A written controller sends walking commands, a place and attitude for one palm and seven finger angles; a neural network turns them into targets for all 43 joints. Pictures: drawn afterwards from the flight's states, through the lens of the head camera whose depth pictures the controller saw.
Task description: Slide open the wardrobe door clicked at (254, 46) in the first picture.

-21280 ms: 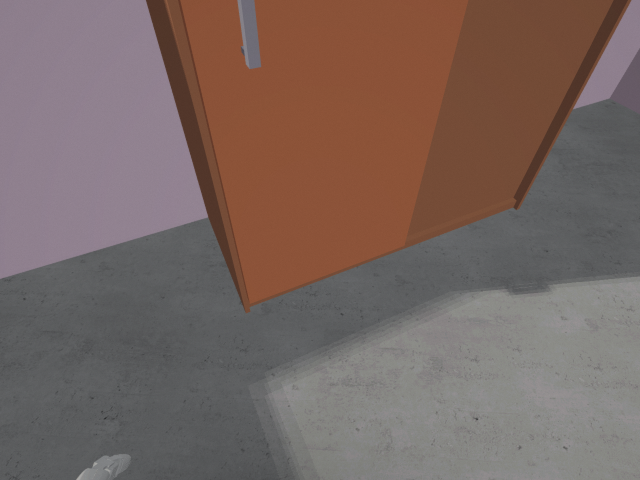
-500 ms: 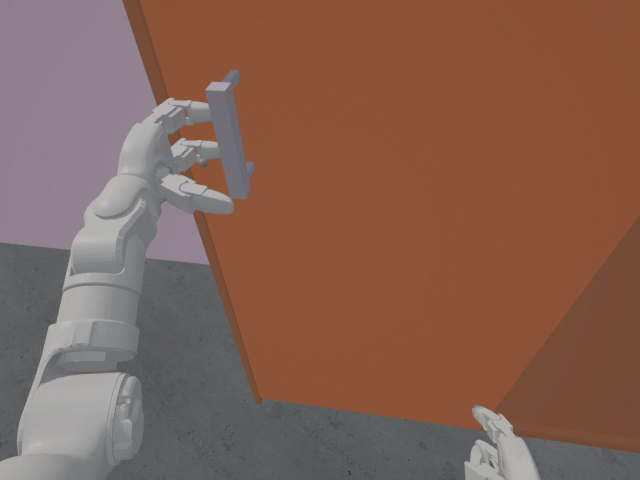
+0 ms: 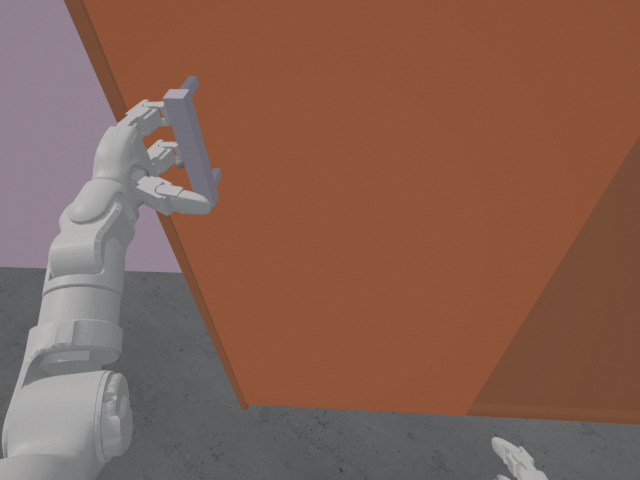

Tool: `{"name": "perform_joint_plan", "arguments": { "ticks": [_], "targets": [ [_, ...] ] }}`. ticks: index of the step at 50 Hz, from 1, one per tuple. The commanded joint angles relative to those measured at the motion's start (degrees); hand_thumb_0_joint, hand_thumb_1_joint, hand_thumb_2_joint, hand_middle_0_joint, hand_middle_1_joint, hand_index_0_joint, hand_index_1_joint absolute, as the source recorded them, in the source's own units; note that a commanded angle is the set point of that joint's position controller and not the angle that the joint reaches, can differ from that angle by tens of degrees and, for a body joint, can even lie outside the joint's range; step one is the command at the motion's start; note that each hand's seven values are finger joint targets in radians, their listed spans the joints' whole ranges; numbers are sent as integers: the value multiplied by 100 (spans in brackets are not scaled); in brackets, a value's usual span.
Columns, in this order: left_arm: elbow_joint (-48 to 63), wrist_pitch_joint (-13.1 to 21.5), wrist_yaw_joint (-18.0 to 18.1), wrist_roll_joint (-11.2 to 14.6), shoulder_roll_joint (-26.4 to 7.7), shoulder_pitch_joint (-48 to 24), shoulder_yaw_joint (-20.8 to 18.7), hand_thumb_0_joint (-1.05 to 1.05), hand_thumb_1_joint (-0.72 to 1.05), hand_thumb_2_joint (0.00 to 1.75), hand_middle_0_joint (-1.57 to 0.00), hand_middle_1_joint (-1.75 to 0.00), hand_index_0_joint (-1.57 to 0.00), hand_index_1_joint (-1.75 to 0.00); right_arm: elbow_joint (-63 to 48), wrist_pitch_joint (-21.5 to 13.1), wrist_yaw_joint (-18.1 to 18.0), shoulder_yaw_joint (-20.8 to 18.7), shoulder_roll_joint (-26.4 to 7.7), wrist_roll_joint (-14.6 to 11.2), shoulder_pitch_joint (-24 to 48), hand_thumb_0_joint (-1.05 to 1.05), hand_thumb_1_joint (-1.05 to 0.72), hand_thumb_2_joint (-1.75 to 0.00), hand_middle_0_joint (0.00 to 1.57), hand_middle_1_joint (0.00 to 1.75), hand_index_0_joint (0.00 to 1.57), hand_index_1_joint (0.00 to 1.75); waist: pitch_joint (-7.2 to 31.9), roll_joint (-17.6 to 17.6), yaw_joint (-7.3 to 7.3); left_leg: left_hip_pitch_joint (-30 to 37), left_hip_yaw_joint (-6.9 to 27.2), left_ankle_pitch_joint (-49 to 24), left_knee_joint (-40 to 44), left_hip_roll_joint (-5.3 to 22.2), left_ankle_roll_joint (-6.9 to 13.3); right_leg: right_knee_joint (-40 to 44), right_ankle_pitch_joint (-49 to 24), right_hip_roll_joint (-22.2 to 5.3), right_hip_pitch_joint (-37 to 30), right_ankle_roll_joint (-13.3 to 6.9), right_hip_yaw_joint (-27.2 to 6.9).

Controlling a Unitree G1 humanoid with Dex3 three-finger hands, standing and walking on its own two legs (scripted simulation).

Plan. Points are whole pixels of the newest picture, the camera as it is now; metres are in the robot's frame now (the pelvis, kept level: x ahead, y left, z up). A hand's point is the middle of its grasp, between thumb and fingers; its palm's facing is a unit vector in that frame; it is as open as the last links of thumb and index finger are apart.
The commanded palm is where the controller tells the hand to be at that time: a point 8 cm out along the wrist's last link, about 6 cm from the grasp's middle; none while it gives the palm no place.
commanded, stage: move the hooked fingers beside the handle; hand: left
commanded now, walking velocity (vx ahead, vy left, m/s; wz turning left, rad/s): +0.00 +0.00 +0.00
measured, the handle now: (199, 143) +0.47 +0.18 +0.21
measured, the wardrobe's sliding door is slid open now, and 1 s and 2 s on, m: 0.00 0.00 0.00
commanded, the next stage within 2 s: none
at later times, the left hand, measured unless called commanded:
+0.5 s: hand (159, 171) +0.40 +0.21 +0.22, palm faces +0.01 -1.00 -0.02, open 14.0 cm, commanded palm +0.37 +0.26 +0.22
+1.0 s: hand (129, 173) +0.39 +0.23 +0.23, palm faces +0.02 -1.00 -0.02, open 14.0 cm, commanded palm +0.36 +0.29 +0.22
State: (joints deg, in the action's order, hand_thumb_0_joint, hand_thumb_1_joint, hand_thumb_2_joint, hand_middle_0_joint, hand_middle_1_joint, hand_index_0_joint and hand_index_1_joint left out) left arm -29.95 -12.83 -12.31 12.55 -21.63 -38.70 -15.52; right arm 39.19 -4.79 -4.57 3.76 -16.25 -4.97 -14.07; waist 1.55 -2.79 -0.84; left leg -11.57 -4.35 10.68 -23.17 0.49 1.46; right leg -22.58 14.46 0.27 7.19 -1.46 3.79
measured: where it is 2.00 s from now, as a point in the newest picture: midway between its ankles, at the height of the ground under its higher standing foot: outside the picture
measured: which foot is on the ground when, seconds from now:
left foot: down 0.00-1.00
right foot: down 0.00-1.00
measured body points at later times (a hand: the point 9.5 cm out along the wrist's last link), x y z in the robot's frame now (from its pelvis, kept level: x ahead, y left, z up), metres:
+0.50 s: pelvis +0.01 -0.01 +0.00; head +0.00 -0.03 +0.45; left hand +0.40 +0.26 +0.22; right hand +0.19 -0.25 -0.09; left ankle +0.02 +0.10 -0.74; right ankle -0.02 -0.10 -0.74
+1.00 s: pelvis +0.01 +0.00 +0.00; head +0.00 -0.02 +0.45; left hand +0.38 +0.29 +0.23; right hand +0.18 -0.25 -0.09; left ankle +0.02 +0.10 -0.74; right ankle -0.02 -0.10 -0.74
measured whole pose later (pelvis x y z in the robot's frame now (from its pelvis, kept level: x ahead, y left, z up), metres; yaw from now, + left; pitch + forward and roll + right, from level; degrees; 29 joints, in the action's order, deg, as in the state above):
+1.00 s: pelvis +0.01 +0.00 +0.00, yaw +1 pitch +0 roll +0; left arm -23.3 -14.6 -19.5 14.8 -27.0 -32.3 -20.5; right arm 36.5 -3.5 -5.0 4.0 -16.8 -5.4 -12.8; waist 2.4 -2.5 0.6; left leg -12.6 -3.5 12.8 -25.5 0.8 1.1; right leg -23.4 16.0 0.6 7.2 -1.7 4.5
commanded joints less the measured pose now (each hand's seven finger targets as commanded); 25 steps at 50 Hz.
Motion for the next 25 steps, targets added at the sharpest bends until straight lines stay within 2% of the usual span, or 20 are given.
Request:
{"name": "perform_joint_plan", "arguments": {
  "ticks": [1,2,5,6,8,9,12,15,16,18,20,21,22,24,25],
  "targets": [
    [1371,354,-12,37,-1854,-2131,-779,0,-50,30,-30,-120,-30,-120,-993,-225,-3,-295,-681,26,672,0,-90,-90,20,30,20,30,1655,304,300,1039,429,-1219,98,8,161,261,-1729,38,-71,-11,-263],
    [1296,301,-34,42,-1788,-2034,-744,0,-50,30,-30,-120,-30,-120,-1012,-199,-4,-271,-662,7,707,0,-90,-90,20,30,20,30,1480,369,279,919,407,-1156,124,2,167,261,-1746,37,-58,2,-260],
    [1433,203,-112,29,-1768,-2144,-674,0,-50,30,-30,-120,-30,-120,-1070,-154,-18,-280,-661,-17,722,0,-90,-90,20,30,20,30,1405,211,202,958,370,-1120,78,-7,183,274,-1767,41,64,8,-291],
    [1517,202,-157,29,-1720,-2153,-574,0,-50,30,-30,-120,-30,-120,-1090,-141,-21,-292,-674,-29,743,0,-90,-90,20,30,20,30,1416,202,175,1017,345,-1178,49,6,192,277,-1814,35,77,18,-295],
    [1727,198,-239,70,-1820,-2272,-635,0,-50,30,-30,-120,-30,-120,-1119,-152,-36,-288,-668,-27,752,0,-90,-90,20,30,20,30,1559,21,145,1142,358,-1277,5,-18,201,263,-1955,36,69,16,-323],
    [1791,206,-298,100,-1693,-2376,-509,0,-50,30,-30,-120,-30,-120,-1108,-153,-49,-281,-657,-36,755,0,-90,-90,20,30,20,30,1535,10,82,1191,354,-1308,-28,-23,203,262,-2003,47,127,15,-311],
    [1919,246,-432,182,-1723,-2444,-497,0,-50,30,-30,-120,-30,-120,-1097,-182,-70,-285,-670,-40,748,0,-90,-90,20,30,20,30,1632,-16,39,1318,385,-1411,-85,-26,207,248,-2096,55,166,16,-304],
    [1768,183,-502,241,-1540,-2362,-380,0,-50,30,-30,-120,-30,-120,-1075,-199,-79,-265,-663,-47,764,0,-90,-90,20,30,20,30,1549,87,36,1280,427,-1331,-97,-40,195,228,-1995,69,284,11,-263],
    [1636,164,-507,232,-1637,-2271,-417,0,-50,30,-30,-120,-30,-120,-1026,-186,-81,-282,-690,-54,744,0,-90,-90,20,30,20,30,1483,140,35,1266,420,-1293,-108,-25,192,248,-1937,64,324,15,-262],
    [1642,101,-507,227,-1558,-2403,-336,0,-50,30,-30,-120,-30,-120,-1022,-184,-85,-266,-682,-56,771,0,-90,-90,20,30,20,30,1470,5,15,1238,446,-1276,-109,-45,186,228,-1904,55,360,6,-256],
    [1447,10,-479,223,-1665,-2197,-470,0,-50,30,-30,-120,-30,-120,-1034,-155,-77,-254,-683,-46,768,0,-90,-90,20,30,20,30,1470,99,88,1137,460,-1279,-121,-56,184,201,-1939,49,337,4,-257],
    [1301,0,-449,193,-1929,-2035,-666,0,-50,30,-30,-120,-30,-120,-999,-118,-75,-282,-718,-45,743,0,-90,-90,20,30,20,30,1446,285,124,1078,432,-1247,-129,-43,186,220,-1931,41,303,27,-266],
    [1439,13,-443,207,-1798,-2243,-547,0,-50,30,-30,-120,-30,-120,-1041,-112,-73,-261,-693,-42,775,0,-90,-90,20,30,20,30,1476,264,88,1043,448,-1261,-105,-57,196,195,-1977,29,270,36,-268],
    [1503,50,-414,193,-1872,-2273,-642,0,-50,30,-30,-120,-30,-120,-1091,-112,-70,-253,-669,-31,808,0,-90,-90,20,30,20,30,1590,222,128,1063,444,-1320,-126,-63,198,165,-2065,23,186,27,-291],
    [1569,92,-401,184,-2042,-2230,-804,0,-50,30,-30,-120,-30,-120,-1105,-101,-64,-259,-670,-24,784,0,-90,-90,20,30,20,30,1709,252,165,1088,454,-1438,-143,-63,193,128,-2194,28,94,18,-280]
  ]
}}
